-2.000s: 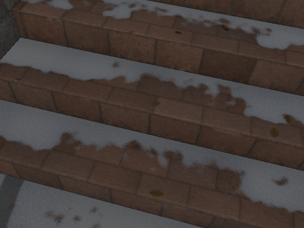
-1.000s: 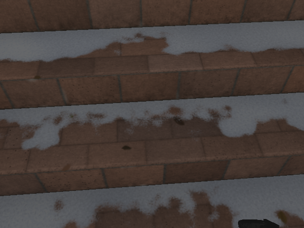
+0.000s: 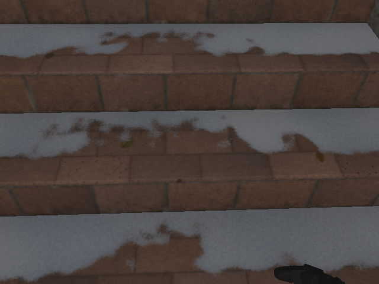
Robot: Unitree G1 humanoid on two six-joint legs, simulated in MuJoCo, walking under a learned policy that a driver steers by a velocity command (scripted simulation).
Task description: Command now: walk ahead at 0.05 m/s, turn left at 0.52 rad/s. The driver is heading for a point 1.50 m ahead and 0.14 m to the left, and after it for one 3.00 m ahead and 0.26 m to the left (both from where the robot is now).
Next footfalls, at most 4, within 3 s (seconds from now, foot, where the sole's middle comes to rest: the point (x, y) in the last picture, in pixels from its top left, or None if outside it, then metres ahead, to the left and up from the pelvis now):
0.48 right None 0.16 -0.12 -0.64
0.80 left None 0.16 0.12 -0.64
1.42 right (213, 261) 0.49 -0.03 -0.49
1.90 left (158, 146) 0.78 0.15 -0.34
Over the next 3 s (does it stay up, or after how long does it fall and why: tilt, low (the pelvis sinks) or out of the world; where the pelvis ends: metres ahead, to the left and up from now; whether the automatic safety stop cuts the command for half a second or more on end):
stays up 1.00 0.12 0.58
